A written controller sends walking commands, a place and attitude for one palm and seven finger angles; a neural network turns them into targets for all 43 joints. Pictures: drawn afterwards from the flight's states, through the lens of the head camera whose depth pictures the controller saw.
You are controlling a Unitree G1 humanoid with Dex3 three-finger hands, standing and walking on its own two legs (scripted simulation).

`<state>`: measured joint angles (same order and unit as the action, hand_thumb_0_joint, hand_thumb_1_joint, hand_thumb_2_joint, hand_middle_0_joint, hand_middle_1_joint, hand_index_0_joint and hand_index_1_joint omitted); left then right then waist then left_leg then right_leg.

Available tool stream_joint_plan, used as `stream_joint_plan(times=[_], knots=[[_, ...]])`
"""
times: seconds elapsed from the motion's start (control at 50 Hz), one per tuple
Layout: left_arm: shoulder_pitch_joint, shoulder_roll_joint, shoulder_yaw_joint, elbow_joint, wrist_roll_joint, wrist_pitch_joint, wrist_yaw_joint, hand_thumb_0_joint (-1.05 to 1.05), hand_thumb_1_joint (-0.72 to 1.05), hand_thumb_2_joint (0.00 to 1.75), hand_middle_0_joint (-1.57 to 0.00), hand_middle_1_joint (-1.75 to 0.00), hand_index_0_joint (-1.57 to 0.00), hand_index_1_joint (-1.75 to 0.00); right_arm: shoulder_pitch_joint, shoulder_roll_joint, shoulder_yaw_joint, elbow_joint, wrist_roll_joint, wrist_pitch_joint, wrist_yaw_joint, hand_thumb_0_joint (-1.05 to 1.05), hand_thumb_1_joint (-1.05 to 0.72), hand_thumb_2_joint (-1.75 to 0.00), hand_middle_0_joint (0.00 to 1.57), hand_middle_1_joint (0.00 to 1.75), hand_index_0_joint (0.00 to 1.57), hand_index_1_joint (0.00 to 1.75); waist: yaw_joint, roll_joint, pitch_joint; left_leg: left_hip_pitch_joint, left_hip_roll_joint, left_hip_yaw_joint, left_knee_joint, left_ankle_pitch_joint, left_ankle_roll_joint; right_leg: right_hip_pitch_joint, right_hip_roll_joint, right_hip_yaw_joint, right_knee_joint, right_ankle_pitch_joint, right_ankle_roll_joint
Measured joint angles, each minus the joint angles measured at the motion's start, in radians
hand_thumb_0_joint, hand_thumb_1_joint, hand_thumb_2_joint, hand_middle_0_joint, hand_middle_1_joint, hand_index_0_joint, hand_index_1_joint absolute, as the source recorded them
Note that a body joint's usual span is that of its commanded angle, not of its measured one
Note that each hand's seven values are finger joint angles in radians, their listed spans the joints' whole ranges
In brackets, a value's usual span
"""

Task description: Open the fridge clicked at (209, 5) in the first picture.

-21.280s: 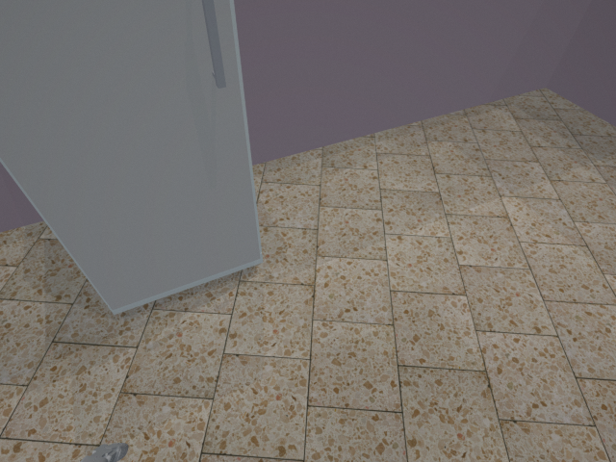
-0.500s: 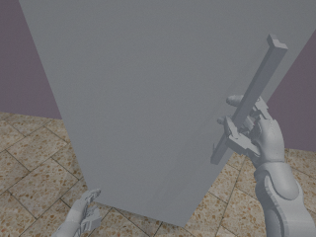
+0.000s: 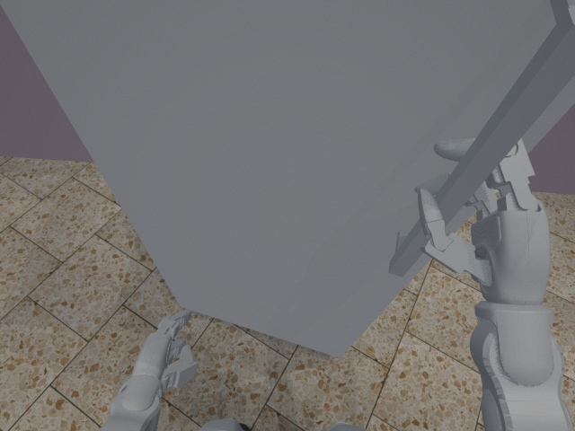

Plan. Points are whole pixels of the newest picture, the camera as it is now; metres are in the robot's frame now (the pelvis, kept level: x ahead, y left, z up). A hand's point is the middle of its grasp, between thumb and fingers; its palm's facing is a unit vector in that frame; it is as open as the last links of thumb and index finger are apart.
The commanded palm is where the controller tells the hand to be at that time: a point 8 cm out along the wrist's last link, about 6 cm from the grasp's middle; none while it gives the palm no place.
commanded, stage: walk backward, drawing the door open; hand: right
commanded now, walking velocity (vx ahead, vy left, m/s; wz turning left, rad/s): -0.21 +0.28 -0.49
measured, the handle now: (452, 179) +0.34 -0.11 +0.22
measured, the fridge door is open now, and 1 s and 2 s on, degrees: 15 40 71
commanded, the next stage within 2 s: stop walking and hold the door back in 1.88 s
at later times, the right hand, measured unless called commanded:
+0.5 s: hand (402, 302) +0.22 -0.06 +0.20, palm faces +0.19 +0.96 -0.21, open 7.1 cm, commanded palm +0.18 -0.10 +0.20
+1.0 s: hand out of the picture +0.12 +0.03 +0.20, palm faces +0.57 +0.80 -0.19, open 6.8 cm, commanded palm +0.07 +0.00 +0.19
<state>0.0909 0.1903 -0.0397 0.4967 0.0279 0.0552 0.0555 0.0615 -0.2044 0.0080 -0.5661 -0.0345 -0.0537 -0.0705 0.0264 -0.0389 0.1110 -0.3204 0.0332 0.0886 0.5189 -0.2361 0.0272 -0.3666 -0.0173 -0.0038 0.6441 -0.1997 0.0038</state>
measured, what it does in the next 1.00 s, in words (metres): steps to the left, turning right: left foot, then right foot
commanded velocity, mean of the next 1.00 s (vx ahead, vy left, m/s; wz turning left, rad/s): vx -0.14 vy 0.33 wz -0.67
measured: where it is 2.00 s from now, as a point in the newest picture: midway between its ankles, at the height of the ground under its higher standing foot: (86, 422)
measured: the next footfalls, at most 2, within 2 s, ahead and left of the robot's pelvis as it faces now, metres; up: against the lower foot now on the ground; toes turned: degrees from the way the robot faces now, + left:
left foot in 0.26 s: +0.04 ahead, +0.14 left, +0.00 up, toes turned -6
right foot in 0.52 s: -0.11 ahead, -0.02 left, +0.00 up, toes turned -20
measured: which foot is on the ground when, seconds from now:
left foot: down 0.00-0.02, up 0.04-0.24, down 0.26-0.52, up 0.54-0.76, down 0.78-1.00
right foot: down 0.00-0.26, up 0.28-0.50, down 0.52-0.78, up 0.80-1.00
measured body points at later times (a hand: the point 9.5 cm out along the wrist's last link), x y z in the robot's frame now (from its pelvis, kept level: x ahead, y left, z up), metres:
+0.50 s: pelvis -0.08 +0.10 -0.01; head +0.00 +0.08 +0.43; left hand +0.14 +0.29 -0.11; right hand +0.20 -0.11 +0.21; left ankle +0.00 +0.14 -0.74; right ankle -0.13 -0.01 -0.73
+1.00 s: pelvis -0.07 +0.29 -0.01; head +0.00 +0.25 +0.44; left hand +0.22 +0.37 -0.10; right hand +0.09 -0.01 +0.21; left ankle +0.01 +0.34 -0.74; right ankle -0.13 +0.21 -0.70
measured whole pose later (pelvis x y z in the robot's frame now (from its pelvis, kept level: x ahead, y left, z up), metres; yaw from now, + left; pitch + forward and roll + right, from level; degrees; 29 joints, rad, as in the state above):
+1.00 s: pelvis -0.07 +0.29 -0.01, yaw -37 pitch +0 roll -2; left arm 0.11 0.21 0.03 0.58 0.01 -0.09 0.08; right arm -0.06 -0.21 -0.03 -0.52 0.01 -0.05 -0.05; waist 0.05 0.02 0.17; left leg -0.33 0.10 0.20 0.60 -0.27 0.05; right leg -0.39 -0.03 -0.15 0.83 -0.47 0.03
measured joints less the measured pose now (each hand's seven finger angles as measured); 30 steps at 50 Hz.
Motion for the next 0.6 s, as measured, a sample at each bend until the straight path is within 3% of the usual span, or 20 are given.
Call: stream_joint_plan(times=[0.06, 0.1, 0.14, 0.2, 0.24, 0.28, 0.32, 0.36, 0.4, 0.48, 0.52, 0.56, 0.6], knots=[[0.015, -0.022, 0.019, 0.007, -0.011, -0.02, -0.001, 0.02, 0.91, 0.89, -0.2, -0.3, -0.2, -0.3, -0.037, -0.028, 0.014, 0.016, -0.005, 0.008, -0.011, -0.1, -0.64, -0.74, 0.43, 1.41, 0.19, 1.18, 0.003, 0.014, -0.002, -0.059, -0.007, -0.028, 0.155, -0.095, -0.023, 0.059, -0.001, -0.003, -0.097, -0.071, 0.014], [0.019, -0.046, 0.022, 0.025, -0.008, -0.045, -0.016, 0.01, 0.91, 0.89, -0.2, -0.3, -0.19, -0.3, -0.073, -0.043, 0.012, 0.053, 0.002, -0.001, -0.011, -0.1, -0.64, -0.73, 0.44, 1.41, 0.18, 1.18, 0.007, 0.03, 0.017, -0.102, -0.028, -0.067, 0.305, -0.202, -0.029, 0.067, 0.009, 0.015, -0.124, -0.034, 0.028], [0.022, -0.059, 0.015, 0.045, -0.011, -0.072, -0.037, 0.01, 0.91, 0.89, -0.2, -0.3, -0.19, -0.3, -0.102, -0.047, 0.006, 0.086, 0.012, -0.005, -0.011, -0.1, -0.64, -0.74, 0.44, 1.41, 0.18, 1.19, 0.009, 0.02, 0.034, -0.116, -0.054, -0.074, 0.356, -0.215, -0.029, 0.078, -0.001, 0.043, -0.158, 0.001, 0.036], [0.028, -0.073, 0.005, 0.073, -0.016, -0.096, -0.055, 0.01, 0.9, 0.89, -0.2, -0.3, -0.2, -0.3, -0.143, -0.046, -0.009, 0.13, 0.032, 0.005, -0.012, -0.09, -0.63, -0.77, 0.45, 1.41, 0.18, 1.21, 0.006, 0.004, 0.042, -0.074, -0.066, -0.08, 0.25, -0.162, -0.028, 0.07, -0.018, 0.084, -0.174, 0.025, 0.058], [0.034, -0.08, -0.003, 0.085, -0.021, -0.103, -0.056, 0.01, 0.9, 0.89, -0.2, -0.3, -0.2, -0.3, -0.167, -0.049, -0.026, 0.152, 0.043, 0.016, -0.013, -0.09, -0.63, -0.79, 0.45, 1.41, 0.18, 1.22, -0.002, 0.006, 0.034, -0.008, -0.053, -0.092, 0.097, -0.049, -0.029, 0.047, -0.02, 0.102, -0.152, 0.025, 0.077], [0.013, -0.074, -0.011, 0.103, -0.026, -0.1, -0.054, 0.01, 0.9, 0.89, -0.2, -0.3, -0.2, -0.3, -0.184, -0.044, -0.055, 0.166, 0.045, 0.016, -0.016, -0.1, -0.63, -0.8, 0.45, 1.41, 0.18, 1.24, -0.001, -0.007, 0.045, 0.005, -0.068, -0.074, 0.048, 0.021, 0.0, 0.004, -0.037, 0.112, -0.072, -0.035, 0.058], [0.0, -0.061, -0.002, 0.111, -0.03, -0.093, -0.043, 0.02, 0.9, 0.89, -0.2, -0.3, -0.2, -0.3, -0.195, -0.032, -0.067, 0.169, 0.045, 0.02, -0.009, -0.09, -0.63, -0.81, 0.45, 1.41, 0.18, 1.25, 0.018, -0.011, 0.056, 0.001, -0.07, -0.039, 0.042, 0.011, 0.032, -0.07, -0.021, 0.096, 0.139, -0.166, 0.029], [0.003, -0.048, 0.009, 0.109, -0.025, -0.094, -0.029, 0.02, 0.9, 0.89, -0.2, -0.3, -0.2, -0.3, -0.2, -0.021, -0.064, 0.16, 0.041, 0.029, 0.0, -0.08, -0.64, -0.81, 0.45, 1.41, 0.18, 1.27, 0.029, 0.006, 0.063, 0.003, -0.057, -0.013, 0.023, 0.016, 0.049, -0.108, -0.002, 0.048, 0.309, -0.224, 0.024], [0.016, -0.035, 0.018, 0.099, -0.017, -0.101, -0.012, 0.02, 0.9, 0.89, -0.2, -0.3, -0.2, -0.3, -0.205, -0.016, -0.05, 0.147, 0.032, 0.034, 0.009, -0.07, -0.63, -0.82, 0.45, 1.41, 0.19, 1.28, 0.034, 0.03, 0.065, 0.0, -0.041, 0.014, 0.006, 0.03, 0.059, -0.095, 0.005, -0.012, 0.346, -0.258, 0.022], [0.049, -0.007, 0.031, 0.072, -0.009, -0.13, 0.007, 0.02, 0.9, 0.89, -0.2, -0.3, -0.2, -0.3, -0.227, -0.012, 0.004, 0.118, 0.009, 0.038, 0.011, -0.08, -0.63, -0.81, 0.45, 1.41, 0.19, 1.26, 0.041, 0.06, 0.05, -0.047, -0.019, 0.082, 0.015, 0.04, 0.073, 0.012, -0.003, -0.083, 0.137, -0.224, 0.014], [0.068, 0.015, 0.044, 0.042, -0.009, -0.147, 0.007, 0.02, 0.9, 0.89, -0.2, -0.3, -0.2, -0.3, -0.249, -0.011, 0.027, 0.1, -0.005, 0.055, 0.002, -0.1, -0.63, -0.79, 0.45, 1.41, 0.18, 1.22, 0.038, 0.04, 0.029, -0.125, -0.025, 0.104, 0.117, 0.007, 0.059, 0.086, -0.021, -0.063, -0.038, -0.11, -0.003], [0.051, -0.006, 0.066, 0.052, -0.011, -0.15, 0.003, 0.02, 0.91, 0.89, -0.2, -0.3, -0.19, -0.3, -0.283, -0.027, 0.03, 0.118, -0.002, 0.034, 0.002, -0.11, -0.64, -0.78, 0.46, 1.41, 0.16, 1.19, 0.033, 0.067, 0.074, -0.194, -0.024, 0.025, 0.317, -0.142, 0.009, 0.092, -0.002, -0.043, -0.039, -0.154, 0.006], [0.037, -0.022, 0.064, 0.069, -0.013, -0.151, -0.011, 0.02, 0.91, 0.89, -0.2, -0.3, -0.19, -0.3, -0.289, -0.034, 0.016, 0.135, 0.007, 0.012, 0.017, -0.1, -0.64, -0.77, 0.46, 1.41, 0.16, 1.19, 0.031, 0.061, 0.111, -0.247, -0.049, -0.034, 0.474, -0.205, -0.019, 0.103, -0.013, -0.006, -0.063, -0.122, 0.028]])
